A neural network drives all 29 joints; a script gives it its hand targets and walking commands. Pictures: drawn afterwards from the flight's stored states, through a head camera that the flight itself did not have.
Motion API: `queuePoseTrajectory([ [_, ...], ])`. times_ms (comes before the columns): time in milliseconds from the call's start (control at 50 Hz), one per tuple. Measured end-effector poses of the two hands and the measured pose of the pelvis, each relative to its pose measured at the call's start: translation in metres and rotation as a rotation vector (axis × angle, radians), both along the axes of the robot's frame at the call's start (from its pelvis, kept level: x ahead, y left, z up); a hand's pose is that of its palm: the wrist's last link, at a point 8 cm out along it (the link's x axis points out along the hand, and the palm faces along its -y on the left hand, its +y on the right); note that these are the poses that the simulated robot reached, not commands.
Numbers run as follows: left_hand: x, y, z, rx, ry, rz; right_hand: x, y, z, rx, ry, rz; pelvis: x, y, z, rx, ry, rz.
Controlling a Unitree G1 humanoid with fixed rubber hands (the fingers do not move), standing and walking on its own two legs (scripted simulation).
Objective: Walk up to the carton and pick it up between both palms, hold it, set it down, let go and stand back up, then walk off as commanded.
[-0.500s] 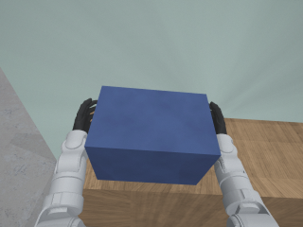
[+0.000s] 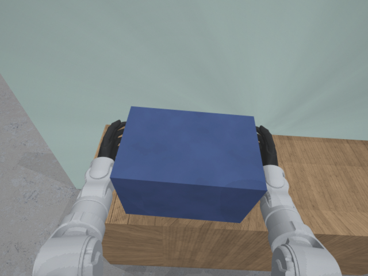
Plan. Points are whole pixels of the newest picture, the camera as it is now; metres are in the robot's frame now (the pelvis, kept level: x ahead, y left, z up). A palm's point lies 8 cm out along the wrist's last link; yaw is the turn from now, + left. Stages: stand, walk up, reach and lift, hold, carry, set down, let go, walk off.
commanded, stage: set down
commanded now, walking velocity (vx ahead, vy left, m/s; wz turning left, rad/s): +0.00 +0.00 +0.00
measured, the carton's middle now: (187, 166) +0.36 +0.00 +0.04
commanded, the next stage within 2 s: none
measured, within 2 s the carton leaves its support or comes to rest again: rests again in 1.50 s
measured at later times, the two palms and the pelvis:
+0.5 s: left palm (111, 164) +0.38 +0.19 -0.01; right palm (256, 171) +0.38 -0.18 +0.00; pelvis -0.01 +0.01 -0.01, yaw -1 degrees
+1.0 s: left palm (115, 181) +0.38 +0.19 -0.08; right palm (247, 185) +0.38 -0.18 -0.08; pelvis -0.03 +0.01 -0.04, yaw -2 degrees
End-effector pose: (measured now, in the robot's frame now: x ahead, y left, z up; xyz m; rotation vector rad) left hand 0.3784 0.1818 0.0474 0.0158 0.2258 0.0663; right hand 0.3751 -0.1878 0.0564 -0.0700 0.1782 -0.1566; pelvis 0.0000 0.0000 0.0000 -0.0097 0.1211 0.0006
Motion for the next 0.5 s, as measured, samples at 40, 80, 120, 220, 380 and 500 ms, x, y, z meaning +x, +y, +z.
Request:
queuePoseTrajectory([
  [40,0.001,0.000,-0.004,0.002,0.003,-0.002,0.000,0.000,-0.004,0.002,0.003,-0.002,-0.001,0.001,0.000,-0.001,0.018,0.000],
  [80,0.002,0.000,-0.008,0.006,0.006,-0.004,0.001,0.000,-0.007,0.002,0.007,-0.003,-0.002,0.002,-0.001,-0.002,0.035,0.000],
  [120,0.003,0.000,-0.012,0.008,0.014,-0.005,0.001,0.000,-0.012,0.000,0.015,-0.003,-0.003,0.002,-0.001,-0.003,0.051,0.001],
  [220,0.005,0.001,-0.022,0.013,0.024,-0.008,0.002,0.001,-0.023,-0.003,0.025,-0.005,-0.005,0.004,-0.003,-0.005,0.094,-0.001],
  [380,0.006,0.004,-0.039,0.025,0.040,-0.007,0.004,0.004,-0.041,-0.007,0.042,-0.001,-0.007,0.007,-0.007,-0.009,0.163,-0.006],
  [500,0.006,0.005,-0.054,0.030,0.063,-0.003,0.005,0.005,-0.056,-0.002,0.065,0.004,-0.010,0.009,-0.010,-0.013,0.215,-0.006],
])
